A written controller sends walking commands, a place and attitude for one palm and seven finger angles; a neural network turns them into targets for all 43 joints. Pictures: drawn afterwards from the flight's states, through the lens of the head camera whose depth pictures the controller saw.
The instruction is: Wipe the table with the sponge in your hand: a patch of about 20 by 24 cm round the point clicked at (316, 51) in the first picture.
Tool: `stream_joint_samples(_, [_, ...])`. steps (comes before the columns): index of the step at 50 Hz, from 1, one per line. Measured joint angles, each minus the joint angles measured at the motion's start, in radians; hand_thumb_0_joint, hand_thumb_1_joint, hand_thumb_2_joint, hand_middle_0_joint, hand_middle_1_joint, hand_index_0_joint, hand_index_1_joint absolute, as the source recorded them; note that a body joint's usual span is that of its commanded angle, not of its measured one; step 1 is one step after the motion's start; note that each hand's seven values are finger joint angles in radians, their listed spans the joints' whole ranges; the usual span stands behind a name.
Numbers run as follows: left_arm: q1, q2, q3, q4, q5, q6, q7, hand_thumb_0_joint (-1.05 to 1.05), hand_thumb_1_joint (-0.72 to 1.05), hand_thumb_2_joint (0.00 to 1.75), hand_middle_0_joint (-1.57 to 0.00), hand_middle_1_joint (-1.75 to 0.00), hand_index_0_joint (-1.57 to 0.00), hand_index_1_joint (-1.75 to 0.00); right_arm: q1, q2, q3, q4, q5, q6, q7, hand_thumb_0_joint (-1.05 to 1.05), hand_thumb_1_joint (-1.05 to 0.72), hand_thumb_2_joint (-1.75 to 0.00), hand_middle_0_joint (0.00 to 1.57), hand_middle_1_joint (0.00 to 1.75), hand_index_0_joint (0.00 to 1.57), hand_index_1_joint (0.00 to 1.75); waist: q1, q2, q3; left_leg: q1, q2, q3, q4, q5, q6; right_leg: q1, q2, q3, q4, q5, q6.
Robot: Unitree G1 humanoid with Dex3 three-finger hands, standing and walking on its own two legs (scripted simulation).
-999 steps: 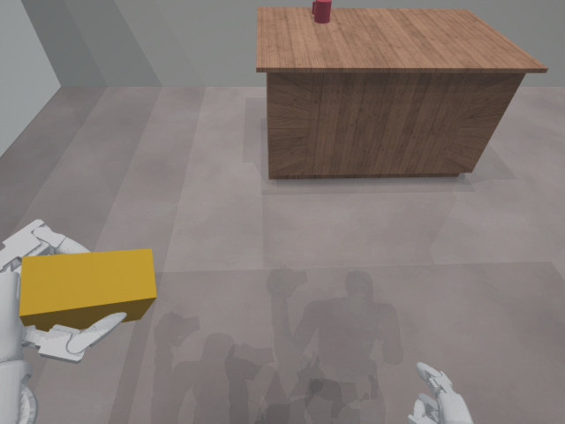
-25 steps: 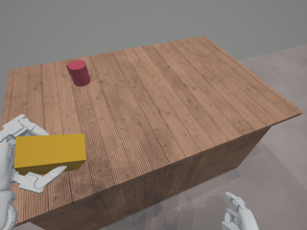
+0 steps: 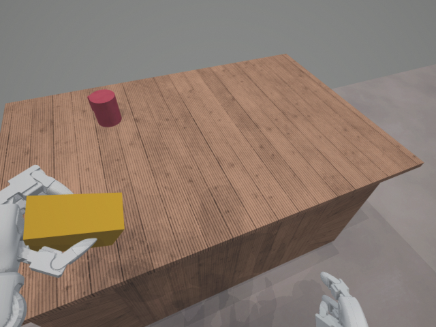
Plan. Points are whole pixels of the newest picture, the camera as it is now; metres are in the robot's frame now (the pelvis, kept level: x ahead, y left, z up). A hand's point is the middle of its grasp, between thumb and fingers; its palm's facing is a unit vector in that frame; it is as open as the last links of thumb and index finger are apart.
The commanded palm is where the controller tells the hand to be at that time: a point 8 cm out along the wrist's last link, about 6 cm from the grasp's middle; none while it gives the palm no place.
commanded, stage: come to a stop and stand still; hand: left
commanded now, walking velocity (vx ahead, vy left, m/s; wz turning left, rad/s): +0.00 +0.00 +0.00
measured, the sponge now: (89, 223) +0.23 +0.21 +0.13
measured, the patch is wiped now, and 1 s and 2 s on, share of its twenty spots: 0.00 0.00 0.00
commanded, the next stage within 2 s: look again from close up in 0.22 s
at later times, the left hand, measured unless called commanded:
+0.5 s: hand (30, 231) +0.21 +0.28 +0.13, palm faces +0.44 -0.80 -0.40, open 9.3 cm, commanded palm +0.14 +0.29 +0.17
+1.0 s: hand (35, 247) +0.18 +0.25 +0.15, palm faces +0.43 -0.85 -0.31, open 9.3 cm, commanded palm +0.12 +0.28 +0.17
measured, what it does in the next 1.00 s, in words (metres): stands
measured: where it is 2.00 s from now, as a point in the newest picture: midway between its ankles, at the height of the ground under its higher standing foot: outside the picture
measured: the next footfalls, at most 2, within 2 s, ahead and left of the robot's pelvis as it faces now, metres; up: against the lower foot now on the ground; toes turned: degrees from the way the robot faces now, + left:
none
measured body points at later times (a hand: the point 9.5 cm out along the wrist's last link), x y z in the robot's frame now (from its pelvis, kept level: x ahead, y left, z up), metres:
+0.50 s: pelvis +0.00 +0.00 -0.01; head +0.04 +0.04 +0.44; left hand +0.18 +0.33 +0.16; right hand +0.17 -0.23 -0.09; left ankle +0.00 +0.07 -0.74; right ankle +0.02 -0.08 -0.74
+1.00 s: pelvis -0.03 +0.00 -0.01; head -0.01 +0.01 +0.44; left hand +0.15 +0.30 +0.17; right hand +0.15 -0.23 -0.08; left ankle +0.00 +0.07 -0.74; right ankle +0.02 -0.08 -0.74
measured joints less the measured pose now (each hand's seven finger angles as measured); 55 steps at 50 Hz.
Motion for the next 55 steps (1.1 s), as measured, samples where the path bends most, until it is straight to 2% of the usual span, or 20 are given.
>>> stream_joint_samples(1, [-0.002,0.0,-0.002,-0.001,0.0,0.001,0.0,0.0,-0.43,1.06,-0.8,-1.39,-0.81,-1.39,0.0,0.0,0.0,-0.001,0.0,0.0,0.0,0.01,-0.9,-0.9,0.2,0.3,0.2,0.3,0.002,0.0,0.001,0.0,0.0,-0.001,-0.001,0.001,0.0,0.001,0.0,0.0,-0.001,0.0,0.0])
stream_joint_samples(3, [-0.125,0.084,0.002,0.02,0.04,-0.021,-0.024,0.0,-0.43,1.06,-0.8,-1.39,-0.81,-1.39,0.037,-0.018,0.024,-0.052,0.034,-0.011,-0.029,0.01,-0.9,-0.9,0.2,0.3,0.2,0.3,0.013,0.003,0.019,-0.046,-0.005,-0.03,0.052,-0.011,0.003,-0.034,-0.005,-0.024,0.051,-0.03,0.019])
stream_joint_samples(4, [-0.197,0.125,0.031,0.042,0.049,-0.042,-0.028,-0.01,-0.43,1.06,-0.81,-1.38,-0.81,-1.39,0.036,-0.016,0.031,-0.046,0.031,-0.025,-0.024,0.01,-0.9,-0.9,0.2,0.3,0.2,0.3,0.016,-0.007,0.032,-0.061,-0.011,-0.042,0.069,-0.014,0.003,-0.048,-0.012,-0.035,0.073,-0.038,0.012])
stream_joint_samples(6, [-0.291,0.188,0.11,0.073,0.033,-0.064,-0.015,-0.01,-0.43,1.06,-0.81,-1.38,-0.81,-1.39,0.012,-0.008,0.048,-0.02,0.013,-0.028,0.001,0.01,-0.9,-0.9,0.2,0.3,0.2,0.3,0.019,-0.028,0.046,-0.08,-0.012,-0.043,0.075,-0.009,-0.002,-0.071,-0.013,-0.038,0.086,-0.036,-0.01])
stream_joint_samples(8, [-0.301,0.217,0.182,0.079,-0.001,-0.078,-0.001,0.0,-0.43,1.06,-0.8,-1.38,-0.81,-1.39,-0.002,-0.003,0.053,-0.011,0.002,-0.026,0.031,0.01,-0.9,-0.9,0.2,0.3,0.2,0.3,0.013,-0.038,0.042,-0.099,-0.004,-0.031,0.08,-0.012,-0.008,-0.094,-0.005,-0.027,0.09,-0.031,-0.018])
stream_joint_samples(10, [-0.235,0.199,0.201,0.047,-0.034,-0.086,0.011,0.0,-0.43,1.06,-0.8,-1.39,-0.81,-1.4,0.009,-0.009,0.039,-0.022,0.003,-0.036,0.057,0.01,-0.9,-0.9,0.2,0.3,0.2,0.3,0.002,-0.031,0.034,-0.11,0.0,-0.022,0.085,-0.019,-0.007,-0.105,-0.001,-0.017,0.09,-0.032,-0.015])
stream_joint_samples(12, [-0.133,0.147,0.159,0.001,-0.052,-0.096,0.014,0.0,-0.43,1.06,-0.8,-1.39,-0.8,-1.4,0.029,-0.022,0.017,-0.024,0.01,-0.052,0.076,0.01,-0.9,-0.9,0.2,0.3,0.2,0.3,-0.003,-0.018,0.029,-0.106,-0.003,-0.015,0.083,-0.027,-0.002,-0.106,-0.004,-0.009,0.094,-0.039,-0.008])
stream_joint_samples(15, [0.007,0.074,0.052,-0.029,-0.043,-0.091,0.004,0.0,-0.43,1.06,-0.8,-1.39,-0.8,-1.4,0.052,-0.037,-0.012,-0.004,0.013,-0.059,0.081,0.01,-0.9,-0.9,0.2,0.3,0.2,0.3,-0.006,-0.013,0.027,-0.089,-0.016,-0.012,0.074,-0.032,0.003,-0.1,-0.017,-0.005,0.11,-0.057,0.002])
stream_joint_samples(18, [0.065,0.069,0.005,-0.012,-0.026,-0.073,0.0,0.0,-0.43,1.06,-0.8,-1.39,-0.81,-1.4,0.059,-0.037,-0.019,0.029,0.009,-0.046,0.069,0.01,-0.9,-0.9,0.2,0.3,0.2,0.3,0.0,-0.036,0.037,-0.08,-0.028,-0.021,0.074,-0.035,0.004,-0.096,-0.029,-0.013,0.131,-0.076,0.006])
stream_joint_samples(23, [-0.002,0.114,0.039,0.02,-0.022,-0.038,0.029,0.0,-0.43,1.06,-0.8,-1.39,-0.81,-1.39,0.056,-0.033,-0.011,0.051,0.005,-0.038,0.056,0.01,-0.9,-0.9,0.2,0.3,0.2,0.3,0.024,-0.074,0.059,-0.088,-0.036,-0.048,0.099,-0.039,0.002,-0.094,-0.039,-0.041,0.153,-0.091,0.002])
stream_joint_samples(28, [-0.057,0.093,0.049,-0.048,-0.026,-0.041,0.054,-0.01,-0.43,1.06,-0.8,-1.39,-0.81,-1.39,0.029,-0.037,-0.01,0.033,0.007,-0.065,0.072,0.01,-0.9,-0.9,0.2,0.3,0.2,0.3,0.037,-0.072,0.061,-0.095,-0.043,-0.048,0.116,-0.04,0.005,-0.103,-0.047,-0.043,0.177,-0.096,0.005])
stream_joint_samples(35, [-0.061,0.075,0.031,-0.038,-0.031,-0.068,0.036,0.0,-0.43,1.06,-0.8,-1.39,-0.81,-1.4,-0.014,-0.008,-0.008,0.004,0.012,-0.044,0.074,0.01,-0.9,-0.9,0.2,0.3,0.2,0.3,0.028,-0.041,0.027,-0.086,-0.045,-0.032,0.095,-0.021,0.004,-0.106,-0.049,-0.027,0.173,-0.08,0.008])
stream_joint_samples(41, [-0.053,0.054,0.037,0.051,-0.049,-0.038,0.03,0.0,-0.43,1.06,-0.8,-1.39,-0.81,-1.4,-0.008,0.003,0.002,0.002,0.019,-0.024,0.069,0.01,-0.9,-0.9,0.2,0.3,0.2,0.3,0.024,-0.026,0.014,-0.088,-0.031,-0.033,0.085,-0.004,0.001,-0.097,-0.035,-0.029,0.137,-0.049,0.0])
stream_joint_samples(47, [-0.044,0.004,-0.006,0.023,-0.034,-0.02,0.033,0.0,-0.43,1.06,-0.8,-1.39,-0.81,-1.4,0.015,-0.015,0.002,0.027,0.015,-0.033,0.063,0.01,-0.9,-0.9,0.2,0.3,0.2,0.3,0.03,-0.029,0.025,-0.087,-0.023,-0.039,0.087,0.002,0.003,-0.085,-0.026,-0.036,0.116,-0.031,-0.003])
stream_joint_samples(55, [-0.043,0.038,0.017,-0.006,-0.037,-0.021,0.039,0.0,-0.43,1.06,-0.8,-1.39,-0.81,-1.4,0.013,-0.02,-0.005,0.037,0.014,-0.04,0.05,0.01,-0.9,-0.9,0.2,0.3,0.2,0.3,0.007,-0.026,0.023,-0.079,-0.018,-0.039,0.08,0.009,0.001,-0.072,-0.02,-0.036,0.095,-0.016,-0.005])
